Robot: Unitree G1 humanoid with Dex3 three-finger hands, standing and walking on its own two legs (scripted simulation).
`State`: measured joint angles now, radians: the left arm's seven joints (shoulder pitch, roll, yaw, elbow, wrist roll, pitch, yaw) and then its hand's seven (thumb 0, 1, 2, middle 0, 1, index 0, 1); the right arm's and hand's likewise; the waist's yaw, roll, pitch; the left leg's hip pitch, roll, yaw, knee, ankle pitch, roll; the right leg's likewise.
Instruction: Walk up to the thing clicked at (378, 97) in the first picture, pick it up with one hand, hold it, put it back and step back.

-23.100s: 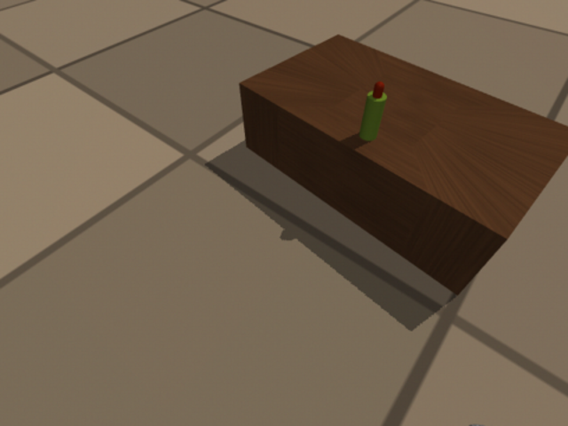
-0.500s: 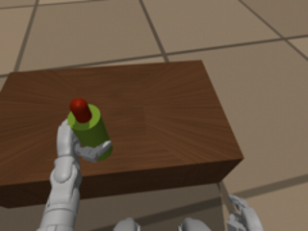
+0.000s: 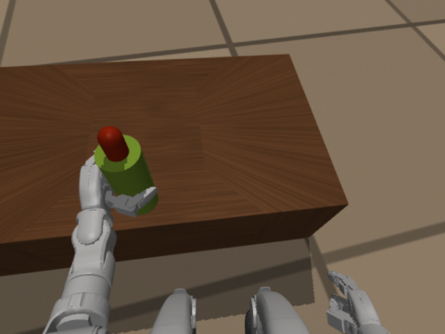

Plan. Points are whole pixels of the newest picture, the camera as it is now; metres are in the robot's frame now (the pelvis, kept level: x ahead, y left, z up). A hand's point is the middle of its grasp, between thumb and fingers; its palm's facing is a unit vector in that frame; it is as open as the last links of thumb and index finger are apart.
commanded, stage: crouch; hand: left
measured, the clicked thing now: (127, 172) +0.37 +0.17 +0.04
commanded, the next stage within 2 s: lower in 0.94 s
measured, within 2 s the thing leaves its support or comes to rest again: rests again in 1.82 s
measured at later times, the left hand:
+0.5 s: hand (140, 175) +0.44 +0.19 -0.10, palm faces +0.12 -0.99 -0.01, open 10.0 cm
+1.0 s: hand (144, 173) +0.47 +0.19 -0.14, palm faces +0.12 -0.99 -0.02, open 10.0 cm
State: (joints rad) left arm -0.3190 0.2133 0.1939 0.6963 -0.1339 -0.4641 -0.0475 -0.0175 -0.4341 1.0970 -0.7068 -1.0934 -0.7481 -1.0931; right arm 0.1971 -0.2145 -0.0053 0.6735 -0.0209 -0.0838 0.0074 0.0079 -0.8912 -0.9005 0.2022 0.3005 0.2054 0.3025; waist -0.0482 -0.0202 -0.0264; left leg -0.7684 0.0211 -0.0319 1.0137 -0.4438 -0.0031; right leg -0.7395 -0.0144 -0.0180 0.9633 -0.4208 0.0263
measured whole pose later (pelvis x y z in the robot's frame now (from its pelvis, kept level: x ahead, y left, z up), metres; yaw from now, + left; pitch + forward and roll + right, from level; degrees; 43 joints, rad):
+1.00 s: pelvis -0.03 +0.00 -0.14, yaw -3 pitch +31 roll -5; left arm -0.76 0.41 0.39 1.06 -0.07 -0.54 -0.10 -0.02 -0.44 1.10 -0.71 -1.09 -0.75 -1.09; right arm 0.22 -0.23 0.03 0.70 -0.05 -0.01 0.04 0.00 -0.90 -0.91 0.20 0.30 0.20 0.30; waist -0.15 0.02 -0.17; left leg -1.56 0.03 -0.08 1.65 -0.63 -0.01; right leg -1.52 0.00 -0.04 1.58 -0.60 0.03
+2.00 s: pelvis -0.05 +0.00 -0.24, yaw -3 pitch +35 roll -5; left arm -0.86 0.48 0.42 1.06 -0.06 -0.51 -0.13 -0.02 -0.44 1.10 -0.72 -1.08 -0.76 -1.07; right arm 0.21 -0.25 0.05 0.68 -0.06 0.00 0.04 0.00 -0.91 -0.91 0.20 0.30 0.20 0.30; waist -0.17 0.02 -0.17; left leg -1.90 0.01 -0.09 1.95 -0.67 -0.01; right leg -1.86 0.00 -0.03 1.89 -0.64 0.03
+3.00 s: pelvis -0.04 +0.00 -0.19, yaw -3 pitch +32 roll -5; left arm -0.88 0.60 0.48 0.96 -0.08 -0.33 -0.17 -0.02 -0.53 0.18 -0.16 -0.20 -0.16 -0.20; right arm 0.21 -0.24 0.06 0.66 -0.01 0.04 -0.01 0.00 -0.92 -0.90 0.20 0.30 0.21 0.30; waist -0.14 0.03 -0.17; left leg -1.72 0.02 -0.08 1.81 -0.65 -0.01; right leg -1.68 0.00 -0.04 1.75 -0.63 0.03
